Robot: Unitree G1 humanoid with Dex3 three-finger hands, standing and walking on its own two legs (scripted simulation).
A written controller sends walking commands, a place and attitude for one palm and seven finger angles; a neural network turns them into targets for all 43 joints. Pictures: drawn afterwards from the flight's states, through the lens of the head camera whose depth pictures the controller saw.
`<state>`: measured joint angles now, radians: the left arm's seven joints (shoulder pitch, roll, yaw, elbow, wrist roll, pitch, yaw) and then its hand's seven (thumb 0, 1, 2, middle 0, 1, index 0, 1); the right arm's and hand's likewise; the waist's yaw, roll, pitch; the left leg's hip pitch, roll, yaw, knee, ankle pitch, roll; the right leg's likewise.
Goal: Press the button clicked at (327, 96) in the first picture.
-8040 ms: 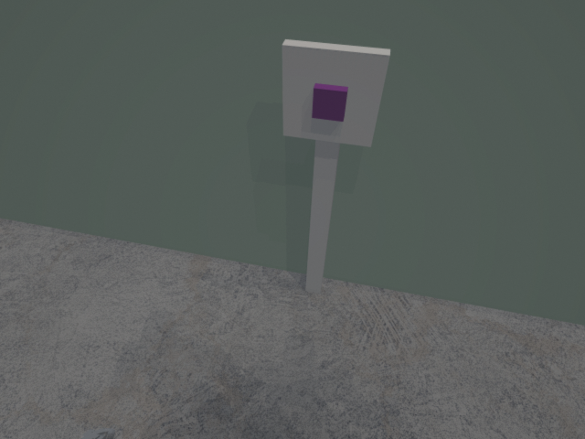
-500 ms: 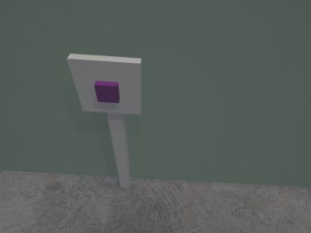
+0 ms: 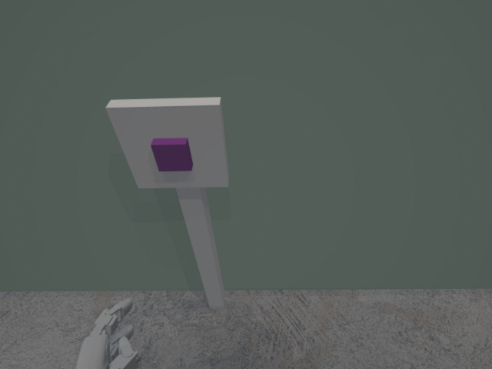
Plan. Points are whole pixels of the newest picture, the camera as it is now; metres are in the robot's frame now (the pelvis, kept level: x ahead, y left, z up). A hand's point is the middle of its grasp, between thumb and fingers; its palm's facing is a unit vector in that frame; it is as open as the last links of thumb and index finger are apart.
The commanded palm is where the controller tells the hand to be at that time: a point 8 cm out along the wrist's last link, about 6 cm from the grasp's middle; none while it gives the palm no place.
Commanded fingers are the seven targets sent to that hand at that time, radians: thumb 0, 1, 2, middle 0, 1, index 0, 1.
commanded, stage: raise the hand and make a fist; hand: left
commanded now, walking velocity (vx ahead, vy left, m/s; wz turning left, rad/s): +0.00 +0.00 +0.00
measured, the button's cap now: (173, 154) +0.51 +0.16 +0.10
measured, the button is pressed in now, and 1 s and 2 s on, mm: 0 0 0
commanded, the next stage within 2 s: aim a knuckle at the button in 1.80 s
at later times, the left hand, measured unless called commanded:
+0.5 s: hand (170, 333) +0.18 +0.12 +0.02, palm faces -0.06 -1.00 -0.06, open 3.6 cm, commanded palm +0.14 +0.20 +0.01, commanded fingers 0.00 0.90 0.90 -1.19 -1.38 -1.19 -1.38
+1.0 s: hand (147, 304) +0.22 +0.16 +0.04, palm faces +0.00 -1.00 -0.06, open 3.1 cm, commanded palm +0.19 +0.22 +0.06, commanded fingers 0.00 0.90 0.90 -1.30 -1.50 -1.30 -1.50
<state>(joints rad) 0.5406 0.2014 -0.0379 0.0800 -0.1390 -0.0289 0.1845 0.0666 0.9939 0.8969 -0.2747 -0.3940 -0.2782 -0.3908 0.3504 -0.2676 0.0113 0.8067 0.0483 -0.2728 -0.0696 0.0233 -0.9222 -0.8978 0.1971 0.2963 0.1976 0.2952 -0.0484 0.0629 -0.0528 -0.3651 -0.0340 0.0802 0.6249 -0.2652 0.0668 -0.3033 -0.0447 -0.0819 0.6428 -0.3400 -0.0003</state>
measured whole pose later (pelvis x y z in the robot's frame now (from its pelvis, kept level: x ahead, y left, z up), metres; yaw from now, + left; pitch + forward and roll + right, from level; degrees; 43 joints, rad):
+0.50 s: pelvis +0.00 -0.04 -0.07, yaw +1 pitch +12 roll -3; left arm 0.51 0.19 0.05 -0.21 -0.25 -0.50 -0.29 0.01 0.91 0.90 -0.92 -1.10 -0.92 -1.09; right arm 0.13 -0.20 0.03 0.50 0.02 -0.18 -0.02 0.01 -0.90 -0.90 0.20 0.30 0.20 0.30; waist 0.05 0.07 -0.12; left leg -0.90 0.04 -0.02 1.17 -0.48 0.02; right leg -0.78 0.01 -0.17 1.11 -0.56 -0.06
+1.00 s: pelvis +0.02 -0.03 -0.03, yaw +0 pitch +9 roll -2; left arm 0.52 0.26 0.15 -0.18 -0.29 -0.30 -0.21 0.02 0.90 0.90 -1.29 -1.50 -1.30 -1.49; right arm 0.25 -0.24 -0.02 0.53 0.05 -0.18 -0.07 0.01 -0.90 -0.90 0.19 0.30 0.20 0.30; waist -0.01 0.03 -0.11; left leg -0.66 0.03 0.04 0.93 -0.42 0.03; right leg -0.57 0.01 -0.10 0.89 -0.48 -0.04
